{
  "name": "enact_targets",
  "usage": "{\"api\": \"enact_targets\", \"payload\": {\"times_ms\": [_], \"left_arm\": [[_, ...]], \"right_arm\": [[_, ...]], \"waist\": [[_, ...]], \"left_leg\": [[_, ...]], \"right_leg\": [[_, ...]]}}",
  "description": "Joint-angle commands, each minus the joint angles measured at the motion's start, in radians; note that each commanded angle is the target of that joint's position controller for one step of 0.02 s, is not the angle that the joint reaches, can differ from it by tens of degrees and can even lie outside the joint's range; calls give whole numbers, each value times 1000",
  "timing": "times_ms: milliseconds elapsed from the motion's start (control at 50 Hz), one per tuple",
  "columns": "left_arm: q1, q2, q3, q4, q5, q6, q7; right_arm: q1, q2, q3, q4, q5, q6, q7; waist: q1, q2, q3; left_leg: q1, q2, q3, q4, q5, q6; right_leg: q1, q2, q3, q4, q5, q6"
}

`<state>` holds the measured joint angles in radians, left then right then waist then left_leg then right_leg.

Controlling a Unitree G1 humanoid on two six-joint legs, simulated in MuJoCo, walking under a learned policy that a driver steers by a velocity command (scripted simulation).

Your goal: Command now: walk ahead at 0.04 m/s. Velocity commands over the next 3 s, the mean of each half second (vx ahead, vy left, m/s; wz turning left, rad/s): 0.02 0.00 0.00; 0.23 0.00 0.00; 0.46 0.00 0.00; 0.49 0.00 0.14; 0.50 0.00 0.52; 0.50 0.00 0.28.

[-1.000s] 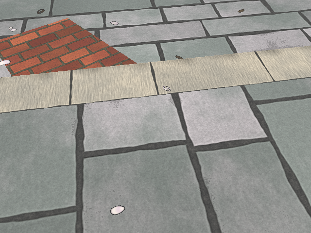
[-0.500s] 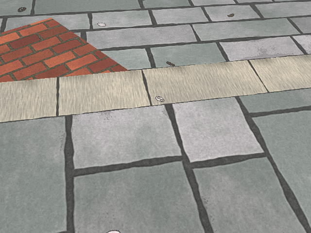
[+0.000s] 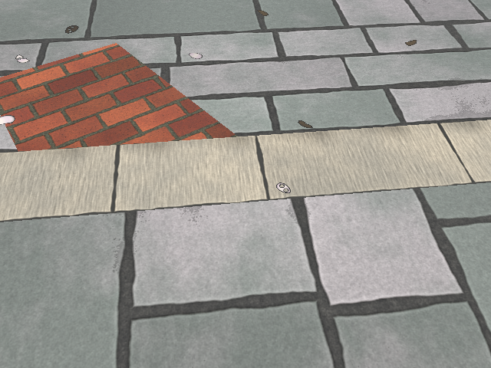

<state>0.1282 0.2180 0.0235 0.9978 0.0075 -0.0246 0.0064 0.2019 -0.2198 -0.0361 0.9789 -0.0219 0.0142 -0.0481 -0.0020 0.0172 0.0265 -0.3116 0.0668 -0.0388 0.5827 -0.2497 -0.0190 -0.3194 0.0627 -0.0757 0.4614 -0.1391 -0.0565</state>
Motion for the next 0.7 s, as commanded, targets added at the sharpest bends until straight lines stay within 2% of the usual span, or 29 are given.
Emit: {"api": "enact_targets", "payload": {"times_ms": [20,40,60,80,120,200,280,420,580,600,620,660,700], "left_arm": [[-19,99,17,-49,-4,2,14],[-16,104,16,-39,5,3,20],[1,105,18,-32,5,4,23],[19,99,17,-20,4,4,26],[37,101,17,-1,2,3,24],[25,97,16,15,-5,-1,19],[32,99,16,34,-11,7,20],[37,108,19,59,-13,22,28],[23,110,23,77,-13,29,33],[41,98,22,90,-13,30,32],[46,100,25,97,-19,32,32],[38,111,32,91,-26,27,32],[11,96,29,71,-30,-3,26]], "right_arm": [[83,-171,-34,0,5,-1,-3],[55,-129,-26,-1,7,-15,-1],[43,-103,-20,6,3,-28,1],[28,-101,-21,8,5,-38,4],[43,-85,-18,15,13,-52,7],[76,-96,-20,33,19,-54,9],[84,-94,-19,43,20,-47,10],[85,-83,-16,57,21,-37,12],[84,-74,-14,71,19,-30,8],[106,-65,-13,85,20,-28,7],[113,-72,-17,91,26,-25,6],[101,-95,-26,76,35,-28,2],[136,-105,-29,70,47,-51,2]], "waist": [[15,96,57],[12,117,63],[23,125,52],[31,118,37],[22,64,10],[2,12,-42],[0,-9,-58],[4,-14,-45],[5,-7,-23],[4,-5,-45],[4,3,-28],[4,20,60],[-14,35,135]], "left_leg": [[-17,33,-46,-209,-237,77],[-85,20,-43,-253,-293,68],[-96,21,-42,-268,-264,50],[-83,16,-38,-263,-202,37],[-12,9,-27,-230,-74,31],[76,-2,-7,-178,123,42],[100,-7,3,-164,208,45],[111,-16,15,-166,256,44],[111,-23,25,-181,216,40],[122,-33,36,-188,112,43],[105,-45,42,-185,-50,57],[29,-25,-4,-198,-389,103],[15,35,-100,-234,-509,150]], "right_leg": [[-53,-89,101,-170,-336,23],[45,-83,95,-114,-243,32],[88,-82,88,-86,-182,25],[112,-86,86,-70,-140,15],[97,-91,88,-63,-85,1],[113,-96,87,-42,58,1],[145,-98,85,-19,144,2],[171,-103,89,-8,193,5],[175,-104,92,-17,171,9],[183,-91,77,-17,67,9],[162,-68,57,0,-105,3],[49,-56,59,21,-450,-17],[-61,-71,82,57,-503,-32]]}}
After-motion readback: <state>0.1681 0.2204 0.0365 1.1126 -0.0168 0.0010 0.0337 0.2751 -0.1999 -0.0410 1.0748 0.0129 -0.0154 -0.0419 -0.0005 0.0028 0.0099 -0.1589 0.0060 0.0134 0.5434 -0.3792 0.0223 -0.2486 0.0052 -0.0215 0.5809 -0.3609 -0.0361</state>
